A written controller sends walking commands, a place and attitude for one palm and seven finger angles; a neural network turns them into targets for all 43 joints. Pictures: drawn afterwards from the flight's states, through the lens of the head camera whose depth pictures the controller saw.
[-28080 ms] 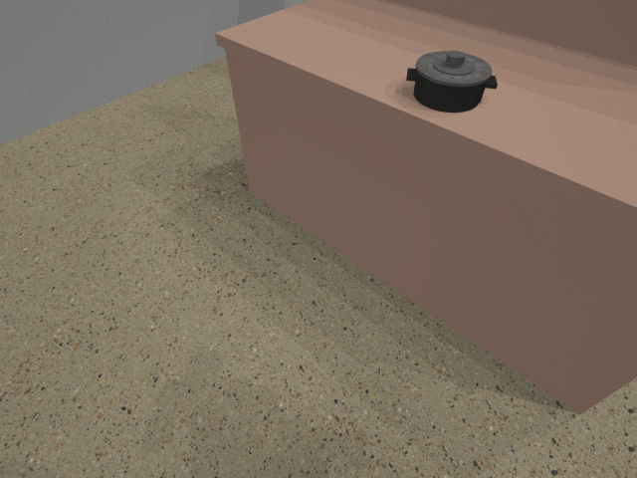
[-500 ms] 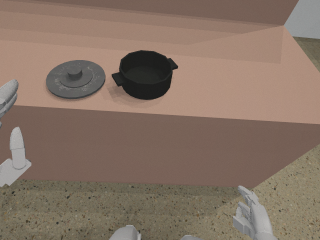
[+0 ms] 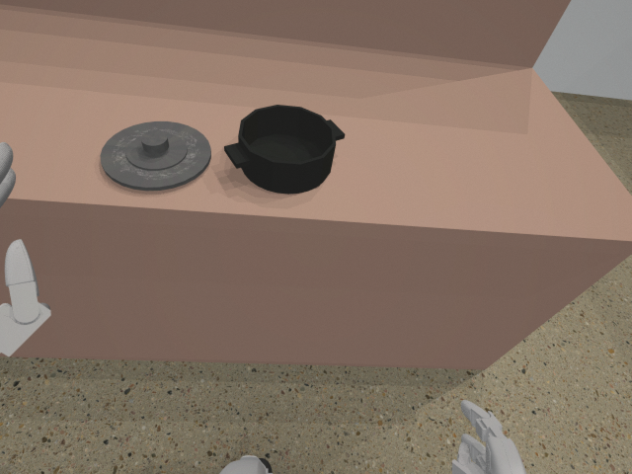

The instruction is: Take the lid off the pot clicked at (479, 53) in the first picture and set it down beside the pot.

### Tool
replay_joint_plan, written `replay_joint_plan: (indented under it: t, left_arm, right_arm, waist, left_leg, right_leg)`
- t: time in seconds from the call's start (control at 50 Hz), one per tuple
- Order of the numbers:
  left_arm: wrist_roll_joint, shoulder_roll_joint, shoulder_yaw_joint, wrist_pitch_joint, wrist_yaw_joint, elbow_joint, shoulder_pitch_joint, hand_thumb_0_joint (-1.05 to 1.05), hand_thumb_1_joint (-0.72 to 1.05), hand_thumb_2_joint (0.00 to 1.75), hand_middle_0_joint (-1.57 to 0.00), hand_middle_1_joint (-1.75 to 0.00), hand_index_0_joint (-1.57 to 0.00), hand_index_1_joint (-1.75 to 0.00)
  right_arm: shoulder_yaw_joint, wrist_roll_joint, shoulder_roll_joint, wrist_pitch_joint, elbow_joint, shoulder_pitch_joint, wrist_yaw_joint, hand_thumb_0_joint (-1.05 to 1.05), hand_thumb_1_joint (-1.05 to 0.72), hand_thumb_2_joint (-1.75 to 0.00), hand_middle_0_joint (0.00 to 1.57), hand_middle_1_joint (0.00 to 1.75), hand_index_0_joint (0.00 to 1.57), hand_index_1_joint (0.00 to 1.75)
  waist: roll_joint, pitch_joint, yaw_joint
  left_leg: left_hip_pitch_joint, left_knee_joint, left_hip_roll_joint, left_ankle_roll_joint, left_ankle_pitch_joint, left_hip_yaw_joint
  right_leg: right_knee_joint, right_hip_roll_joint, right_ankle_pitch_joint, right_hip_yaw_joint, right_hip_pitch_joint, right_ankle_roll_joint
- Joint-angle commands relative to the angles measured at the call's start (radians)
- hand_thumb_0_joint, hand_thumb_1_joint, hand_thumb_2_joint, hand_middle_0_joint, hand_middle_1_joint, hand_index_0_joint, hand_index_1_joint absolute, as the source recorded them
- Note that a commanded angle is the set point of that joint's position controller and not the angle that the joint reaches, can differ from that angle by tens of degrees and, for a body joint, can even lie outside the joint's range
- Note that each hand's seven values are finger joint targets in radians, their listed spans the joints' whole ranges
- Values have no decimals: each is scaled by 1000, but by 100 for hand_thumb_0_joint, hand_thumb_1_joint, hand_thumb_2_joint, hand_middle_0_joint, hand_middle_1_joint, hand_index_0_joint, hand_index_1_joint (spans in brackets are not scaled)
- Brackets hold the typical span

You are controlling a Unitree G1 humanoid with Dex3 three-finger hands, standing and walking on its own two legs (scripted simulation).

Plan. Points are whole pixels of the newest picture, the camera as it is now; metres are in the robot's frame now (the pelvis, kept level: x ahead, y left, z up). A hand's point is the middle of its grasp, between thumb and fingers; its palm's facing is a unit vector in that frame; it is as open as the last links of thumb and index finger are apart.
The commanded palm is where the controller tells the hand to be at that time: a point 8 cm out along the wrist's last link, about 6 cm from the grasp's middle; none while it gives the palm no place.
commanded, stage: step back with the hand held close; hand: left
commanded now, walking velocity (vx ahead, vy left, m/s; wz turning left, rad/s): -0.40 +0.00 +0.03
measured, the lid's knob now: (155, 142) +0.62 +0.32 +0.02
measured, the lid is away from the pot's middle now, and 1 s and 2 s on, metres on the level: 0.23 0.23 0.23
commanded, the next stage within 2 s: stop stepping back and stand still in 0.06 s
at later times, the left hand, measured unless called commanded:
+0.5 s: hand out of the picture +0.13 +0.23 +0.19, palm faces +0.25 -0.84 -0.47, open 7.4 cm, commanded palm +0.07 +0.29 +0.20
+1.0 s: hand out of the picture +0.14 +0.27 +0.15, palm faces +0.21 -0.83 -0.52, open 7.4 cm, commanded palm none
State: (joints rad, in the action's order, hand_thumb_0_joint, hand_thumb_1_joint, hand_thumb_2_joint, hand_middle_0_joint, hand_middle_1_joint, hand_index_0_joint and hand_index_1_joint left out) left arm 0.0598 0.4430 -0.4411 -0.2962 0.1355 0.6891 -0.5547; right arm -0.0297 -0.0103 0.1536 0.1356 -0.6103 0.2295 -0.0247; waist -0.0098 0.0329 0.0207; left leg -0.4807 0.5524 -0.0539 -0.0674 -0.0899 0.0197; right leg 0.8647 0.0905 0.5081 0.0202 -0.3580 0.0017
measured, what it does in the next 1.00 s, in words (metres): steps on the spot: right foot, then left foot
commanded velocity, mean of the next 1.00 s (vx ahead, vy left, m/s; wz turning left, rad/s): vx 0.01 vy -0.03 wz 0.01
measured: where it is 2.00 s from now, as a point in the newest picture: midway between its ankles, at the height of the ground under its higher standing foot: outside the picture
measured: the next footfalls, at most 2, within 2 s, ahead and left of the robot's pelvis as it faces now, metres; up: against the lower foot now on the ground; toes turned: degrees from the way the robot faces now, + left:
right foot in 0.12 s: -0.06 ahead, -0.14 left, +0.00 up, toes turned -4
left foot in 0.64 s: +0.00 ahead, +0.12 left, +0.00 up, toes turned -2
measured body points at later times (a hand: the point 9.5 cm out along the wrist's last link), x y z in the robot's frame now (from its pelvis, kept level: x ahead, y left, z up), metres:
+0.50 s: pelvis -0.07 +0.01 +0.01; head -0.05 +0.05 +0.45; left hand +0.11 +0.28 +0.22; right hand +0.06 -0.23 -0.06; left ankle +0.05 +0.08 -0.72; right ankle -0.11 -0.10 -0.73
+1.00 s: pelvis -0.07 +0.04 +0.01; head -0.04 +0.05 +0.46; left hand +0.13 +0.31 +0.18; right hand +0.09 -0.18 -0.07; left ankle -0.04 +0.12 -0.73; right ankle -0.10 -0.07 -0.73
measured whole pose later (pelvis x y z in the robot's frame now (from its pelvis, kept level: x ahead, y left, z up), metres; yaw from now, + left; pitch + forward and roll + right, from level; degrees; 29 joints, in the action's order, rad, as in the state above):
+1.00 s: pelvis -0.07 +0.04 +0.01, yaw -2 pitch +2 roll -1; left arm 0.00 0.45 -0.33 -0.24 0.07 0.48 -0.54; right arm 0.02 0.00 0.17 0.17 -0.65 0.18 -0.01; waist -0.01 0.03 -0.01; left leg -0.31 0.48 0.03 -0.05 -0.20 0.01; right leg 0.44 0.02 0.25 -0.04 -0.20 0.01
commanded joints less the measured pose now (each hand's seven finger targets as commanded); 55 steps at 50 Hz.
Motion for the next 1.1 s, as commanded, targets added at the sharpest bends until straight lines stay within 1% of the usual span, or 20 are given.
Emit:
replay_joint_plan:
  t: [0.0, 0.12, 0.14, 0.16, 0.18, 0.24, 0.3, 0.36, 0.42, 0.46, 0.5, 0.58, 0.62, 0.64, 0.7, 0.78, 0.92, 0.94, 1.0, 1.08]
  left_arm:
    - [7, 97, -37, -43, 12, 168, 3, 0, 90, 90, -20, -30, -20, -30]
    - [-6, 147, -8, -82, -13, 153, 144, 0, 90, 90, -20, -30, -20, -30]
    - [-107, -61, 316, 175, -129, -738, 169, 0, 90, 90, -20, -30, -20, -30]
    - [-5, 186, -11, 11, -64, 375, 343, 0, 90, 90, -20, -30, -20, -30]
    - [4, 257, -99, -39, -34, 237, 147, 0, 90, 90, -20, -30, -20, -30]
    - [21, 169, -99, -13, -11, 260, -44, 0, 90, 90, -20, -30, -20, -30]
    - [26, 183, -128, -23, -1, 345, -66, 0, 90, 90, -20, -30, -20, -30]
    - [6, 130, -94, 1, 11, 264, -122, 0, 90, 90, -20, -30, -20, -30]
    - [-8, 124, -56, 15, 2, 177, -105, 0, 90, 90, -20, -30, -20, -30]
    - [-3, 160, -71, 12, 4, 138, -29, 0, 90, 90, -20, -30, -20, -30]
    - [-1, 125, -37, 33, -5, 85, 36, 0, 90, 90, -20, -30, -20, -30]
    - [-15, 97, -1, 28, 2, 36, 99, 0, 90, 90, -20, -30, -20, -30]
    - [-16, 114, -17, 0, 3, 136, 117, 0, 90, 90, -20, -30, -20, -30]
    - [-14, 140, -38, -9, 4, 186, 105, 0, 90, 90, -20, -30, -20, -30]
    - [-8, 156, -57, -4, -10, 272, 47, 0, 90, 90, -20, -30, -20, -30]
    - [-10, 122, -55, 26, 5, 223, -137, 0, 90, 90, -20, -30, -20, -30]
    - [-10, 143, -79, 9, -1, 110, -41, 0, 90, 90, -20, -30, -20, -30]
    - [-123, -74, 300, 184, -119, -757, 68, 0, 90, 90, -20, -30, -20, -30]
    - [-106, -121, 339, 276, -125, -886, 116, 0, 90, 90, -20, -30, -20, -30]
    - [-95, -88, 347, 299, -118, -1131, 293, 0, 90, 90, -20, -30, -20, -30]
  right_arm:
    - [-50, -16, 160, 76, 133, -60, -6, 0, -90, -90, 20, 30, 20, 30]
    - [-37, 0, 144, 64, 119, -74, -36, 0, -90, -90, 20, 30, 20, 30]
    - [-100, 16, 321, 43, -116, -42, 15, 0, -90, -90, 20, 30, 20, 30]
    - [-59, 49, 127, 25, 193, -151, -3, 0, -90, -90, 20, 30, 20, 30]
    - [-32, 26, 138, 36, 183, -141, -40, 0, -90, -90, 20, 30, 20, 30]
    - [-5, 30, 168, 43, 210, -141, -41, 0, -90, -90, 20, 30, 20, 30]
    - [-10, 2, 149, 79, 209, -102, -39, 0, -90, -90, 20, 30, 20, 30]
    - [-21, 4, 160, 89, 196, -53, -26, 0, -90, -90, 20, 30, 20, 30]
    - [-22, 9, 157, 61, 179, -41, -38, 0, -90, -90, 20, 30, 20, 30]
    - [-25, 3, 170, 41, 162, -35, -45, 0, -90, -90, 20, 30, 20, 30]
    - [-39, 17, 176, 23, 144, -38, -44, 0, -90, -90, 20, 30, 20, 30]
    - [-8, 27, 165, 25, 136, -84, -47, 0, -90, -90, 20, 30, 20, 30]
    - [-3, 28, 178, 62, 159, -110, -52, 0, -90, -90, 20, 30, 20, 30]
    - [-6, 31, 184, 76, 174, -105, -47, 0, -90, -90, 20, 30, 20, 30]
    - [-1, 4, 144, 108, 161, -101, -32, 0, -90, -90, 20, 30, 20, 30]
    - [-5, 6, 151, 109, 150, -74, -10, 0, -90, -90, 20, 30, 20, 30]
    - [2, 2, 150, 76, 146, -84, -44, 0, -90, -90, 20, 30, 20, 30]
    - [-77, 27, 334, 76, -113, -83, 35, 0, -90, -90, 20, 30, 20, 30]
    - [-54, 23, 195, -44, -96, 9, 30, 0, -90, -90, 20, 30, 20, 30]
    - [-53, -4, 175, -101, -127, -33, 21, 0, -90, -90, 20, 30, 20, 30]
  waist:
    - [232, -182, -13]
    - [-176, -142, 18]
    - [-54, -127, 78]
    - [-172, -195, -2]
    - [-188, -20, 31]
    - [196, -69, -12]
    - [343, -144, -15]
    - [301, -172, -27]
    - [87, -151, -10]
    - [-64, -126, 9]
    - [-235, -32, 12]
    - [-58, 91, 26]
    - [193, 70, -1]
    - [174, -6, -17]
    - [279, -31, -14]
    - [157, -139, -19]
    - [123, -85, -4]
    - [61, -72, 32]
    - [-192, -229, 3]
    - [-244, -51, 2]
  left_leg:
    - [205, -312, -215, 3, -279, -253]
    - [347, 266, 44, 98, -249, -7]
    - [167, 454, -58, 75, 174, -170]
    - [377, 320, 28, 87, -181, -60]
    - [225, 171, 22, 62, -281, -78]
    - [139, -178, -65, 19, -80, -221]
    - [134, -457, -195, -12, -571, -443]
    - [125, -383, -112, 17, -551, -245]
    - [158, -149, 18, 50, -395, -83]
    - [265, 223, 66, 61, -261, -17]
    - [216, 442, 77, 69, -282, -57]
    - [203, -7, -1, 19, -298, -51]
    - [236, -250, -89, -19, -276, -225]
    - [271, -261, -154, -43, -188, -311]
    - [234, -413, -222, -53, -296, -459]
    - [352, -276, -169, -19, 56, -236]
    - [241, -266, -76, 25, -145, -151]
    - [158, -32, -44, 19, 207, -152]
    - [260, 59, -57, 7, 210, -147]
    - [130, 150, 38, 22, -82, -79]
  right_leg:
    - [-373, -29, -55, -16, 129, 25]
    - [-642, -336, -299, 99, -164, 124]
    - [-395, -380, -580, 46, -133, 89]
    - [-507, -292, -475, 49, -169, 88]
    - [-531, -290, -252, 51, -173, 87]
    - [-335, -62, -283, -43, 50, 8]
    - [-122, -17, 30, 6, 85, 3]
    - [-315, 0, -23, -62, 232, 15]
    - [-589, -84, -147, -22, 256, 37]
    - [-672, -277, -141, 116, 18, 119]
    - [-740, -374, 193, 266, -190, 175]
    - [-573, -281, 30, 104, -87, 99]
    - [-358, -101, -132, -14, -11, 25]
    - [-289, -54, -181, -43, 29, -1]
    - [-90, -67, -54, 25, 3, -5]
    - [-339, -61, -140, -22, 108, -6]
    - [-511, -97, -343, -3, 257, 11]
    - [-338, -187, -597, -27, 126, 53]
    - [-349, -185, -421, -3, 115, 67]
    - [-487, -304, -309, 114, 87, 151]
